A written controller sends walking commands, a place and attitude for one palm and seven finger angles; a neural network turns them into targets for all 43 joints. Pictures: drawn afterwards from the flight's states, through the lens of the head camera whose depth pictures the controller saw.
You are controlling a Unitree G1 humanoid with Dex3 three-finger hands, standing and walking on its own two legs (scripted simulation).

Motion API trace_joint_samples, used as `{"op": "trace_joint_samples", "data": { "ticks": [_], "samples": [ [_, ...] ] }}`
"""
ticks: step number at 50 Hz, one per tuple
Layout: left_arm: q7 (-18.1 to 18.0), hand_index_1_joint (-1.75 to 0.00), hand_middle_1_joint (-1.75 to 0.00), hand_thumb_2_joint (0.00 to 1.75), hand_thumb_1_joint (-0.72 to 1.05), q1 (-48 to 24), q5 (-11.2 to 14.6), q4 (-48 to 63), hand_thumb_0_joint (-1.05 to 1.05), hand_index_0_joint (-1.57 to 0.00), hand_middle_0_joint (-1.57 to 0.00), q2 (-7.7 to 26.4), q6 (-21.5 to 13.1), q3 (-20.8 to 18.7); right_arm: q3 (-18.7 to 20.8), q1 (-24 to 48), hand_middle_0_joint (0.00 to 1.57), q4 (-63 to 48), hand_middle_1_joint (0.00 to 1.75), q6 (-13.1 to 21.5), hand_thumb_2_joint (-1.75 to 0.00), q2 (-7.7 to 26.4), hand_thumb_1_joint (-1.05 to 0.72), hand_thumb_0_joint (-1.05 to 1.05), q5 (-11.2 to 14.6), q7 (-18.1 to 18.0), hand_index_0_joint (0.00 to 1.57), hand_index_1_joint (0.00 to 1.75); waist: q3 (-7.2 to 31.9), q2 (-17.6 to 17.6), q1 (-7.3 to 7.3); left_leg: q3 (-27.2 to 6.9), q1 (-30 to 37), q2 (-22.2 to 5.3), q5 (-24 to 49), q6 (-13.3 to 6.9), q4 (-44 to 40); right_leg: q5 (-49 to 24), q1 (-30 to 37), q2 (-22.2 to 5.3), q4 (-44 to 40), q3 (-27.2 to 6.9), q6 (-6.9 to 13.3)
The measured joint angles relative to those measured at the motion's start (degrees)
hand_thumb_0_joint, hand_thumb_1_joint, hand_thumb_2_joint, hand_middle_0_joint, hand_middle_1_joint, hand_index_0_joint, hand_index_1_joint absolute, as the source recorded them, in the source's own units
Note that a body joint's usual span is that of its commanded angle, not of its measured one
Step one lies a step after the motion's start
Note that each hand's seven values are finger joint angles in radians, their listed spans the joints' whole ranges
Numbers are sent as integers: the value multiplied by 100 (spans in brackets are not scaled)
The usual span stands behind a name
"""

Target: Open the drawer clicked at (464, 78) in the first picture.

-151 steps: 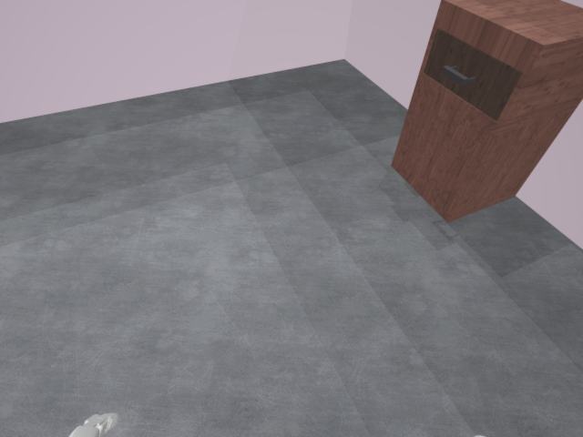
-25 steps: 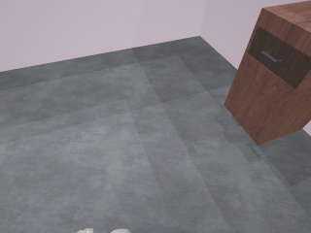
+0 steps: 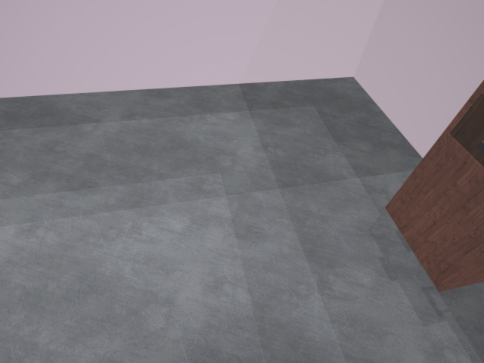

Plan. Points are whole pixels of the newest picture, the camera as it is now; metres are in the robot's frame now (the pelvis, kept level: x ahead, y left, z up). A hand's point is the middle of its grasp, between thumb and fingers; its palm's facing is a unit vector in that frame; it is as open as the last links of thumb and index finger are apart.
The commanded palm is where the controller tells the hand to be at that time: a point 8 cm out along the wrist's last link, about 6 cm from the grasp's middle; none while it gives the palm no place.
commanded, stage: walk to a spot facing it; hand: left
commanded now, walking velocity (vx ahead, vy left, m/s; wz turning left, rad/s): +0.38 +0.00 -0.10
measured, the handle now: out of the picture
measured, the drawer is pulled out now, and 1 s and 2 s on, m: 0.00 0.00 0.00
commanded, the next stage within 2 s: turn to face it in 0.70 s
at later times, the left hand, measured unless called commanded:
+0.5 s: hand (208, 259) +0.35 +0.11 -0.17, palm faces -0.14 -0.97 -0.20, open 7.4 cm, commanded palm none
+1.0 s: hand (210, 281) +0.31 +0.09 -0.18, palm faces +0.11 -0.99 -0.12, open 7.3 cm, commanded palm none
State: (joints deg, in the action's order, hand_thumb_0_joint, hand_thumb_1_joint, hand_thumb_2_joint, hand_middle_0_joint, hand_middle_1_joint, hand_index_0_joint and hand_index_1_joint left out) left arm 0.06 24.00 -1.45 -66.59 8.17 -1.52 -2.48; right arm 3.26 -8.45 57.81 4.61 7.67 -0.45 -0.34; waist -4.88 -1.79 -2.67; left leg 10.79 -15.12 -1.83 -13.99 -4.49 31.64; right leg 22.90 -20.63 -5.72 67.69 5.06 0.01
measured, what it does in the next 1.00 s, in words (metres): walks ahead: right foot, then left foot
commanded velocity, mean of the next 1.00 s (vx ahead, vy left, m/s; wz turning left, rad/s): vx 0.25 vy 0.00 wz -0.06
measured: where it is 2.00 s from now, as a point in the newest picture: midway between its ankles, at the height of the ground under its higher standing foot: (252, 318)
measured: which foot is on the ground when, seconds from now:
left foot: down 0.00-0.50, up 0.52-0.96, down 0.98-1.00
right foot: up 0.00-0.46, down 0.48-1.00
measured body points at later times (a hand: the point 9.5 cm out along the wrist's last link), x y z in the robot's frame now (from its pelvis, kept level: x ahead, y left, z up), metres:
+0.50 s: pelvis +0.21 -0.05 -0.01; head +0.24 -0.07 +0.43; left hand +0.36 +0.16 -0.15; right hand +0.04 -0.21 -0.16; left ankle +0.05 +0.07 -0.72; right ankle +0.31 -0.15 -0.74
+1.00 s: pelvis +0.38 -0.05 -0.01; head +0.41 -0.03 +0.44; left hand +0.31 +0.15 -0.17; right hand +0.51 -0.27 -0.14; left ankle +0.46 +0.06 -0.73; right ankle +0.31 -0.16 -0.73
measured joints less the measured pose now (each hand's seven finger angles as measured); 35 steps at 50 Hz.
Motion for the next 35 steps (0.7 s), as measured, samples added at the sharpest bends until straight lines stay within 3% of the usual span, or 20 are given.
{"op": "trace_joint_samples", "data": {
  "ticks": [5,11,17,23,25,27,29,31,35],
  "samples": [
    [4,-30,-29,90,91,-545,-67,345,1,-20,-20,130,67,-120,28,-523,20,239,30,17,-90,196,-96,-3,-34,-90,20,30,203,-50,131,94,697,191,105,-45,-827,-890,-947,-208,-161,-143,-96],
    [45,-30,-29,90,91,-1124,-58,672,0,-20,-20,231,138,-195,-49,-1250,20,631,30,-37,-90,100,-94,-1,-34,-89,20,30,376,-72,221,161,1348,315,13,26,-1414,-1577,-1413,-288,-722,-260,-202],
    [82,-30,-29,90,91,-1543,-40,776,0,-20,-20,224,198,-171,-115,-1765,20,845,30,-18,-90,-93,-92,0,-81,-85,19,30,274,26,466,314,1885,272,-309,214,-1638,-1603,-1267,-238,-1863,-50,-135],
    [106,-30,-29,90,91,-1890,-26,907,0,-20,-20,122,86,-97,-151,-2108,20,1060,30,-72,-90,-185,-91,0,-133,-58,20,30,38,246,696,443,2181,-43,-1014,563,-1191,-1132,-638,120,-3120,248,202],
    [103,-30,-29,90,91,-1913,-53,962,0,-20,-20,119,-100,-81,-158,-2196,20,1158,30,-134,-90,-242,-91,0,-91,-21,20,30,2,247,640,399,1877,-276,-1412,600,-102,-1540,-338,234,-3394,349,358],
    [61,-30,-29,90,91,-1889,-15,969,0,-20,-20,83,-245,-79,-161,-2043,20,1179,30,-245,-90,-250,-91,1,-41,13,20,30,-99,244,590,-166,1031,-337,-1536,511,1988,-1236,-302,284,-3013,407,451],
    [33,-30,-29,90,91,-1755,27,906,0,-20,-20,38,-266,-50,-110,-1814,20,1110,30,-296,-90,-205,-91,1,-17,21,20,30,-108,235,541,-549,202,-308,-1199,425,3478,-933,-20,334,-3111,458,469],
    [-62,-30,-29,90,92,-1564,103,835,-1,-21,-20,2,-287,-124,-51,-1542,20,961,30,-320,-90,-119,-91,1,-37,8,20,30,-33,259,496,-725,-495,-378,-725,404,3997,-951,303,392,-3466,519,394],
    [-142,-30,-30,90,96,-1234,35,667,-3,-21,-21,142,-333,-125,35,-985,20,584,30,-349,-90,87,-91,1,-89,0,19,30,143,341,467,-864,-1467,-527,-134,493,3681,-998,846,469,-4104,684,415]
  ]
}}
